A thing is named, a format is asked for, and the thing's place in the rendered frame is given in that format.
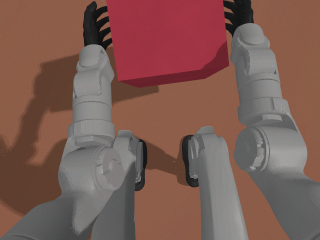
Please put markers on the robot left upper arm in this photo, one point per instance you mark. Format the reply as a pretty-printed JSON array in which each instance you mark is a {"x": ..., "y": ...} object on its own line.
[{"x": 87, "y": 178}]

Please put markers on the robot left forearm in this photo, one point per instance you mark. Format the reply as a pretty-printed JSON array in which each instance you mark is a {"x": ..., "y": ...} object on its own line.
[{"x": 91, "y": 102}]

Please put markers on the robot left hand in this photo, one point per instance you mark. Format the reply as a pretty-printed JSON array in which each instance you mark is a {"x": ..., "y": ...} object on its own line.
[{"x": 92, "y": 34}]

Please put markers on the robot right foot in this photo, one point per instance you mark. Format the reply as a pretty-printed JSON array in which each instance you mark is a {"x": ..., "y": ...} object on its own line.
[{"x": 193, "y": 182}]

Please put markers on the right robot shin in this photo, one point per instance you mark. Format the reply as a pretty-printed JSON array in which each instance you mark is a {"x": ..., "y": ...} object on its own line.
[{"x": 206, "y": 130}]

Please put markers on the robot right hand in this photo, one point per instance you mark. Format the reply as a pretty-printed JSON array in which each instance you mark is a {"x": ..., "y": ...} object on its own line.
[{"x": 242, "y": 14}]

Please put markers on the robot right upper arm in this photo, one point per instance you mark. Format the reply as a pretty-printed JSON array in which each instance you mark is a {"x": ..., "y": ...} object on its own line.
[{"x": 274, "y": 158}]

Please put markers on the carton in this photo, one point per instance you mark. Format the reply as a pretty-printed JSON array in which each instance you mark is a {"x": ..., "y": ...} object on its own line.
[{"x": 158, "y": 42}]

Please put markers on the robot right forearm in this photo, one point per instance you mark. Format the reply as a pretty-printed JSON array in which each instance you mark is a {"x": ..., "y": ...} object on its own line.
[{"x": 258, "y": 82}]

